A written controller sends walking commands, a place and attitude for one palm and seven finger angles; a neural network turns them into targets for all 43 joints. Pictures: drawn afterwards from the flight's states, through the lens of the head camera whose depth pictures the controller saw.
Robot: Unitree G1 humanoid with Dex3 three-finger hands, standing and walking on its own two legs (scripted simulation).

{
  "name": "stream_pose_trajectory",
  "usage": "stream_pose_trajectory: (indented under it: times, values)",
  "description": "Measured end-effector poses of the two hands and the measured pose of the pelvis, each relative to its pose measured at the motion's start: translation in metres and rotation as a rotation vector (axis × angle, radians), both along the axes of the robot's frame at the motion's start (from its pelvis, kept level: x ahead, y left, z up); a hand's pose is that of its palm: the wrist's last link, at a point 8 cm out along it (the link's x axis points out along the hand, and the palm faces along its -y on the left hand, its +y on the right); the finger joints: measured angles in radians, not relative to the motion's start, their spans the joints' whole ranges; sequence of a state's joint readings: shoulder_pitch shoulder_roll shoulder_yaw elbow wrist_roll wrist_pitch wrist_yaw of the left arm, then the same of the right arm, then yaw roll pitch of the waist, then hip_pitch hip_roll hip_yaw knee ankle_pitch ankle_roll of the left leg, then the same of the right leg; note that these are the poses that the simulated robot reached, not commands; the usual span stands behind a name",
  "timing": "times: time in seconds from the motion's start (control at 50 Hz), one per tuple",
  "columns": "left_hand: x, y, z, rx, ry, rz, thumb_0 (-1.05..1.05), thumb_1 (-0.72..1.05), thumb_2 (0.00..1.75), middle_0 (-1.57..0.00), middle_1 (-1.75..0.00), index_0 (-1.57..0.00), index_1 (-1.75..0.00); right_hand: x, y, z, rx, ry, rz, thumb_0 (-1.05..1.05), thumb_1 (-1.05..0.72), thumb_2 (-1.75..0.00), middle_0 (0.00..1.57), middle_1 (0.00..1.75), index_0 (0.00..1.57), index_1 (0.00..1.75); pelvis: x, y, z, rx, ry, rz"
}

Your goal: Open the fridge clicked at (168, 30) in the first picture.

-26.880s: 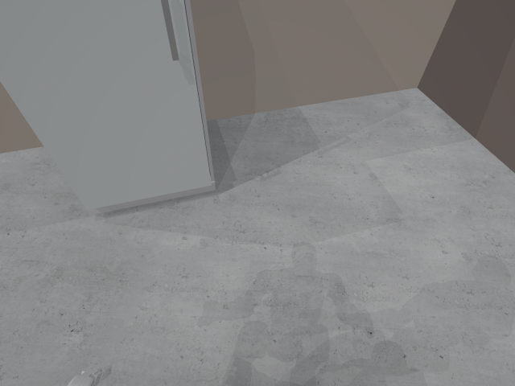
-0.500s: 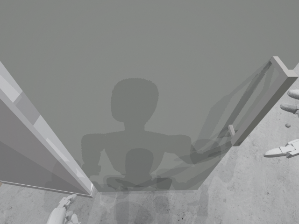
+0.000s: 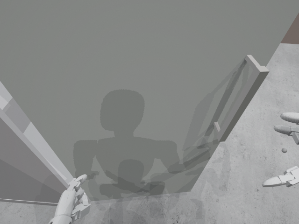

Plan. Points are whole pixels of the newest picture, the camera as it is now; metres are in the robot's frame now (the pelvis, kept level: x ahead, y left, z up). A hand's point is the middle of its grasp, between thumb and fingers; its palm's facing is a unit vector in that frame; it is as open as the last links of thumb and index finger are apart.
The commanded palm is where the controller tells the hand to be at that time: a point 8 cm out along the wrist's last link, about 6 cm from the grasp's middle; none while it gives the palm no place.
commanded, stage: slip the hand off the handle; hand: right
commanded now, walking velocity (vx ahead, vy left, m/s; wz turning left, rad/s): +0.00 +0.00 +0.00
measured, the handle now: (233, 105) +0.38 -0.21 +0.15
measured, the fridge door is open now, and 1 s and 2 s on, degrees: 80 80 80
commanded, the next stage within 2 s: draw the hand back to the body in 0.14 s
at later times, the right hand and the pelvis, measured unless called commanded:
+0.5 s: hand (292, 159) +0.23 -0.29 +0.14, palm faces -0.04 +0.99 -0.13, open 14.7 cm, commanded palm +0.18 -0.33 +0.15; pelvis +0.01 +0.00 +0.01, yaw +0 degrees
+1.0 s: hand out of the picture +0.21 -0.30 +0.16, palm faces +0.47 +0.82 -0.34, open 13.3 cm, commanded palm +0.16 -0.33 +0.18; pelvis +0.01 -0.02 +0.02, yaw -1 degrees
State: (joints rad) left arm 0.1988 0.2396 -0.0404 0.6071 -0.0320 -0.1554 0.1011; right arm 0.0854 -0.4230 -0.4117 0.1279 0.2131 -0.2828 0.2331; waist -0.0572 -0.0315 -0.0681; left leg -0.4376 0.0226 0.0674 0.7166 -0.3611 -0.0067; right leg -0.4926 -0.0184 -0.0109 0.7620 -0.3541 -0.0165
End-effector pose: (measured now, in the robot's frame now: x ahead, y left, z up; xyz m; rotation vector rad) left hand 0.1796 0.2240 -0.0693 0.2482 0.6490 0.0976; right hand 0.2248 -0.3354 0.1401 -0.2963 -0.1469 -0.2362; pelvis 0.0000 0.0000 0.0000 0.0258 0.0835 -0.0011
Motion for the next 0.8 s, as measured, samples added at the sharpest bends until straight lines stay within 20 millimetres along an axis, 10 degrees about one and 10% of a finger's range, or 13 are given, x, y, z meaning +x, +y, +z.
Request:
stream_pose_trajectory:
  times: [0.26,0.54,0.8]
  values:
    - [-0.004,0.013,-0.001,0.024,-0.002,-0.003,0.01,0.9,0.9,-0.21,-0.3,-0.2,-0.3,-0.036,-0.004,0.002,-0.017,0.02,-0.01,-0.01,0.55,-0.2,0.26,1.15,0.26,1.15,0.001,0.007,-0.001,0.003,-0.005,-0.01]
    - [-0.004,0.017,0.026,0.001,-0.159,0.028,0.02,0.9,0.9,-0.2,-0.3,-0.2,-0.3,-0.011,-0.006,0.015,0.159,0.143,0.295,-0.01,0.55,-0.2,0.26,1.15,0.25,1.15,0.006,0.003,0.007,0.008,-0.056,0.003]
    - [0.007,-0.005,0.04,0.008,-0.226,-0.044,0.02,0.9,0.9,-0.2,-0.3,-0.2,-0.3,-0.042,-0.006,0.013,0.129,0.152,0.2,-0.01,0.5,-0.22,0.26,1.12,0.25,1.12,0.005,-0.01,0.007,0.015,-0.079,-0.006]
